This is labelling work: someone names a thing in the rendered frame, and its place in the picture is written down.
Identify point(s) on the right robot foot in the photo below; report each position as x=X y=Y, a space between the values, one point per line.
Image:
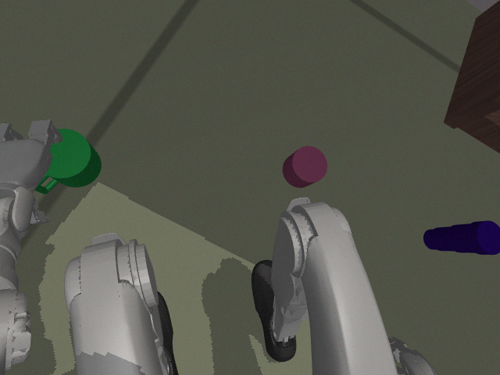
x=263 y=298

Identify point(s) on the left robot hand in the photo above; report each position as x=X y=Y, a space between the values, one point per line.
x=25 y=162

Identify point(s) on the left robot foot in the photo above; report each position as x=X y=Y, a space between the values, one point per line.
x=167 y=332

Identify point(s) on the right robot hand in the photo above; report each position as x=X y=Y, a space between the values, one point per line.
x=413 y=363

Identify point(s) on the left robot arm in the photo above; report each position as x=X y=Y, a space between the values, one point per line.
x=16 y=206

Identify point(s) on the bookshelf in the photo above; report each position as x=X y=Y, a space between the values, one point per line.
x=475 y=103

